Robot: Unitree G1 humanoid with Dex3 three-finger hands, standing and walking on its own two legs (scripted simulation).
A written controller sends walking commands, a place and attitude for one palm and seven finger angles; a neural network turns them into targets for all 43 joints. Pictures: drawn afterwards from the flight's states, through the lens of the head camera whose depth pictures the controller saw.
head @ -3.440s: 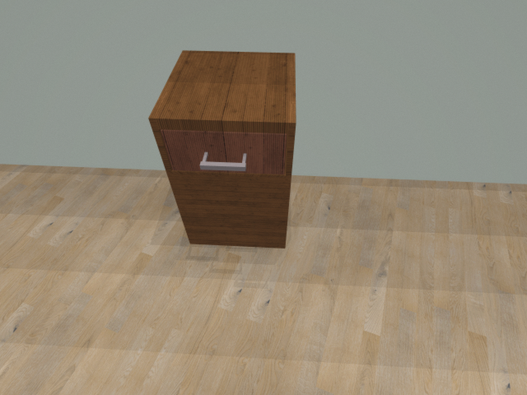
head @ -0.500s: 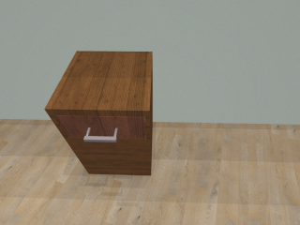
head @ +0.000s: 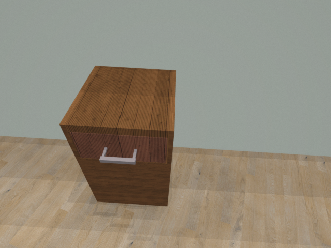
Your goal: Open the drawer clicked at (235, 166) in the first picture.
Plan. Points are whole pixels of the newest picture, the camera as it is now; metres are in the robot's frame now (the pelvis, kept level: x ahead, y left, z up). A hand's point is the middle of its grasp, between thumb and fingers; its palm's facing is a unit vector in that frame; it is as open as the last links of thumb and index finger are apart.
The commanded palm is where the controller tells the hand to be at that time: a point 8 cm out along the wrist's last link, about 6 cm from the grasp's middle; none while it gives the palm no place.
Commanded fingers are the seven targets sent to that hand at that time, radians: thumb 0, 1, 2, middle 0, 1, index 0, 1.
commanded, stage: look again from close up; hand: left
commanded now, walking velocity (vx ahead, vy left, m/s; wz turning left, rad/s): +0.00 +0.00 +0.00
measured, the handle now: (119, 155) +0.51 +0.22 -0.21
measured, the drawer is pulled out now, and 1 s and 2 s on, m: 0.00 0.00 0.00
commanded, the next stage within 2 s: raise the hand with hooked fingers in 0.20 s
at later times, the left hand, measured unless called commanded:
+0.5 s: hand (79, 235) +0.17 +0.22 -0.05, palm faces -0.04 -0.72 -0.70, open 7.6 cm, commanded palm +0.10 +0.24 -0.04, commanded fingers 0.00 0.64 0.79 -0.22 -0.47 -0.22 -0.47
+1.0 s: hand (82, 214) +0.20 +0.21 -0.01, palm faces +0.16 -0.05 -0.99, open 10.2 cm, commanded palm +0.16 +0.22 +0.03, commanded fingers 0.00 0.06 0.54 -0.26 -0.84 -0.26 -0.84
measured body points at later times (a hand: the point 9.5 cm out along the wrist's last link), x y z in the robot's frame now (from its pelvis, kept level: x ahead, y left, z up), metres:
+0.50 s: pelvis -0.02 +0.02 -0.01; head -0.01 -0.01 +0.44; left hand +0.16 +0.25 -0.01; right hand +0.08 -0.23 -0.13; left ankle -0.01 +0.10 -0.73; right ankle -0.04 -0.11 -0.73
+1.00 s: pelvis -0.04 -0.03 -0.05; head -0.01 -0.07 +0.40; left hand +0.18 +0.21 +0.05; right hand +0.22 -0.23 -0.13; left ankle -0.01 +0.10 -0.73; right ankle -0.04 -0.11 -0.73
